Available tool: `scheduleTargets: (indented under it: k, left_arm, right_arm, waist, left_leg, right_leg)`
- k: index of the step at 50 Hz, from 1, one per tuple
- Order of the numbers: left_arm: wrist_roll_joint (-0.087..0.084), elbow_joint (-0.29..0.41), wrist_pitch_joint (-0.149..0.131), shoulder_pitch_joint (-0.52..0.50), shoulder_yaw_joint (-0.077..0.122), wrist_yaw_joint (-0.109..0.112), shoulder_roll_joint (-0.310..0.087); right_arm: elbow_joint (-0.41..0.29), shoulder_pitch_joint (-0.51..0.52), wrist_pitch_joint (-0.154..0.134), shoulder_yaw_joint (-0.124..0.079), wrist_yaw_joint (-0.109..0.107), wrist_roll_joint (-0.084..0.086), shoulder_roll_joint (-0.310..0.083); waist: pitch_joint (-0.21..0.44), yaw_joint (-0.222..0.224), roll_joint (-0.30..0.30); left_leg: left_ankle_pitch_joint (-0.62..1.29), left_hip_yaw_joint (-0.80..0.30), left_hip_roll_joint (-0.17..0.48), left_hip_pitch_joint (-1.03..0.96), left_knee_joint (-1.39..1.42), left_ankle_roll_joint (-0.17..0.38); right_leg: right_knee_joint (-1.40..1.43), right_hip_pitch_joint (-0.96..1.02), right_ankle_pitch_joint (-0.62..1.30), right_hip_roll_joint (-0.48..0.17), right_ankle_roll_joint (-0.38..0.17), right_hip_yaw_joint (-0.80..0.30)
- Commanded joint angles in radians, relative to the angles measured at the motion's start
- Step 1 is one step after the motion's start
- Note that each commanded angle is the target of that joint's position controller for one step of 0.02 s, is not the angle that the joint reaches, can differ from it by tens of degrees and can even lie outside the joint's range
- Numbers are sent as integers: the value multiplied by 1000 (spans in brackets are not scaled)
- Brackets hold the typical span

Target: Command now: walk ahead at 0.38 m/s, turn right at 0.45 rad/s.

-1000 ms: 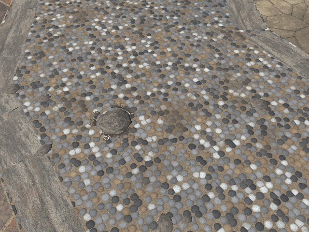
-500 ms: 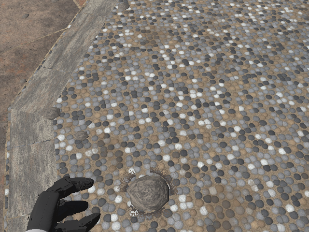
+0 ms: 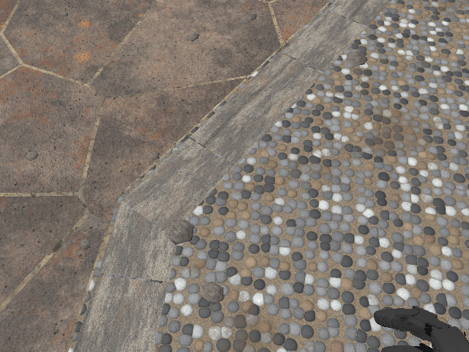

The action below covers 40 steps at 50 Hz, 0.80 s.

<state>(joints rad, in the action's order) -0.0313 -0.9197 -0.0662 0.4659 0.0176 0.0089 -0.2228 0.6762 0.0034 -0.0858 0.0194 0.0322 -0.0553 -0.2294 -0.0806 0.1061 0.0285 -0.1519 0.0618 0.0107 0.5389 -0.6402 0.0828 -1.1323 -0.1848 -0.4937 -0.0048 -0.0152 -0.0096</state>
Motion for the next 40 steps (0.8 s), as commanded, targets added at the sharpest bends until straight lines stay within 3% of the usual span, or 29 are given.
scheduleTargets:
  k: [1,2,3,5,7,10,12,14,17,18,19,20,21,22,23,25,27,29,33,36,40]
  left_arm:
    - [18,93,12,-17,41,8,-138]
    - [34,83,35,-8,44,-2,-120]
    - [48,84,59,11,49,-10,-99]
    - [50,103,87,7,53,-16,-63]
    - [57,144,101,-59,55,-20,-53]
    - [58,188,106,-143,45,-43,-41]
    - [59,206,111,-185,46,-58,-54]
    - [63,232,117,-222,54,-63,-83]
    - [68,255,109,-195,72,-53,-115]
    - [76,229,93,-102,82,-39,-129]
    - [74,238,80,-81,112,-19,-259]
    - [42,261,94,-88,144,-20,-376]
    - [15,293,102,-99,149,-24,-356]
    - [30,296,112,-149,135,-19,-304]
    - [39,295,124,-214,117,-14,-249]
    - [37,316,126,-277,104,-10,-193]
    - [42,316,118,-260,110,-19,-209]
    - [45,311,115,-234,122,-23,-238]
    - [50,319,125,-223,131,-28,-252]
    - [55,323,128,-232,135,-35,-259]
    - [49,334,127,-289,134,-43,-253]
  right_arm:
    - [19,-258,4,-60,-31,32,-123]
    - [21,-242,5,-55,-44,36,-102]
    - [31,-251,2,-53,-50,42,-94]
    - [32,-226,-7,-63,-53,47,-105]
    - [31,-186,-10,-65,-58,47,-100]
    - [33,-151,-6,-64,-61,46,-89]
    - [33,-163,-3,-77,-58,49,-116]
    - [36,-195,9,-92,-52,56,-145]
    - [35,-227,42,-110,-49,65,-172]
    - [38,-249,57,-113,-44,66,-175]
    - [8,-294,68,-111,-37,51,-165]
    - [-58,-323,94,-97,-36,37,-117]
    - [-47,-298,104,-88,-44,9,-128]
    - [-57,-232,104,-91,-48,21,-138]
    - [-56,-186,100,-92,-55,29,-134]
    - [-48,-197,113,-96,-63,13,-142]
    - [-38,-213,123,-88,-59,16,-115]
    - [-47,-189,123,-81,-57,27,-99]
    - [-63,-138,119,-80,-59,30,-112]
    - [-65,-127,108,-81,-59,39,-123]
    - [-44,-205,93,-84,-72,52,-141]
  waist:
    - [300,-145,35]
    - [224,-118,60]
    - [193,-92,68]
    - [193,-49,56]
    - [162,-31,81]
    - [131,-29,109]
    - [130,-44,95]
    - [121,-64,78]
    - [127,-62,60]
    - [163,-22,-16]
    - [153,-34,-242]
    - [278,-80,-344]
    - [314,-46,-169]
    - [217,-54,-105]
    - [107,-89,-73]
    - [100,-115,-116]
    - [153,-114,-71]
    - [169,-97,-65]
    - [159,-65,-119]
    - [155,-57,-142]
    - [149,-98,-189]
  left_leg:
    - [899,-285,357,-659,154,123]
    - [851,-220,331,-538,214,113]
    - [832,-172,325,-443,254,108]
    - [764,-100,325,-374,301,122]
    - [695,-21,320,-322,331,127]
    - [532,135,256,-260,322,75]
    - [458,172,269,-275,289,51]
    - [438,178,307,-317,222,32]
    - [472,196,329,-367,1,-12]
    - [410,213,292,-328,-196,-47]
    - [-82,232,175,-140,-484,-115]
    - [-597,57,-27,105,-728,-170]
    - [-565,-93,22,137,-742,-172]
    - [-468,-116,30,145,-702,-160]
    - [-365,-122,55,136,-598,-148]
    - [-267,-111,52,40,-505,-140]
    - [-256,-116,25,0,-451,-139]
    - [-254,-129,6,4,-366,-140]
    - [-225,-156,-30,4,-244,-131]
    - [-222,-166,-64,-54,-149,-112]
    - [-213,-159,-112,-272,90,-71]
  right_leg:
    - [-168,-452,56,-52,-4,-36]
    - [-145,-416,76,-60,12,-25]
    - [-131,-361,87,-59,22,-18]
    - [-97,-340,115,-57,31,2]
    - [-28,-370,200,-75,27,19]
    - [228,-279,436,-77,0,61]
    - [342,-219,493,-60,-18,92]
    - [396,-201,432,-41,-39,128]
    - [494,-139,295,12,-87,158]
    - [581,-25,356,31,-116,121]
    - [662,66,851,-159,-176,-199]
    - [724,218,1007,-341,-384,-619]
    - [812,199,705,-356,-393,-636]
    - [837,106,442,-304,-362,-557]
    - [867,-6,329,-233,-298,-462]
    - [860,-96,360,-142,-232,-370]
    - [832,-83,452,-117,-217,-359]
    - [824,-54,416,-108,-212,-390]
    - [846,-42,195,-92,-199,-493]
    - [841,-50,165,-75,-179,-552]
    - [829,-143,189,-32,-117,-603]
